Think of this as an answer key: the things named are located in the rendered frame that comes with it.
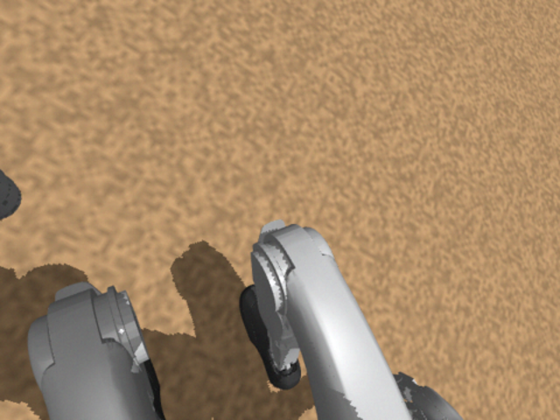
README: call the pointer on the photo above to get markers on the right robot foot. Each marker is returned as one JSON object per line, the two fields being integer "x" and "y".
{"x": 258, "y": 335}

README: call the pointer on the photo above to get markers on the right robot hand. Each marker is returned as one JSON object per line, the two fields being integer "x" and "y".
{"x": 426, "y": 403}

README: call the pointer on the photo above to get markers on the left robot foot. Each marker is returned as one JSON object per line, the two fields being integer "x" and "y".
{"x": 155, "y": 388}

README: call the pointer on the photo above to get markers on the cup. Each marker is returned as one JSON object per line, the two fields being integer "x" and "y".
{"x": 10, "y": 196}

